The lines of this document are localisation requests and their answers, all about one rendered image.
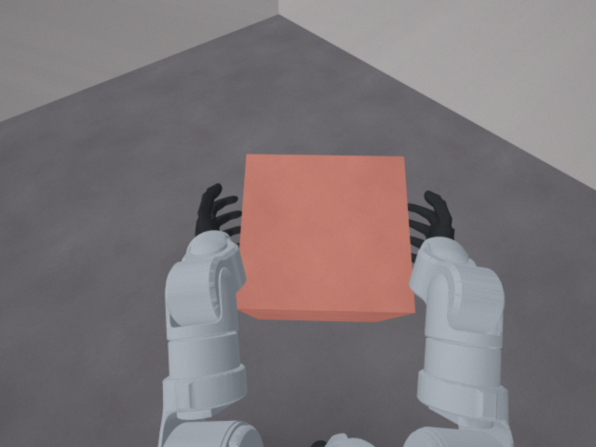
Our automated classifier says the left robot hand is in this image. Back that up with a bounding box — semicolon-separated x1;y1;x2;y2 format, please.
195;183;242;247

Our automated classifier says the right robot upper arm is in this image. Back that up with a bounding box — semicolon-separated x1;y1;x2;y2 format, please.
403;427;503;447

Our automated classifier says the right robot forearm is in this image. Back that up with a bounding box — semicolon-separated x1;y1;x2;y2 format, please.
409;237;514;447

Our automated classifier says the left robot forearm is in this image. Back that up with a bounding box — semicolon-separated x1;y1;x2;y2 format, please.
158;230;248;447

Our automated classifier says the left robot upper arm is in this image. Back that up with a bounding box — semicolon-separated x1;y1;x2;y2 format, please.
163;421;264;447

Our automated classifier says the carton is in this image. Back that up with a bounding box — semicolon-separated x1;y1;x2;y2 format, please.
236;154;415;322

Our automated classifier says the right robot hand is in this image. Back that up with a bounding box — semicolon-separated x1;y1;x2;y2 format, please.
408;191;454;263

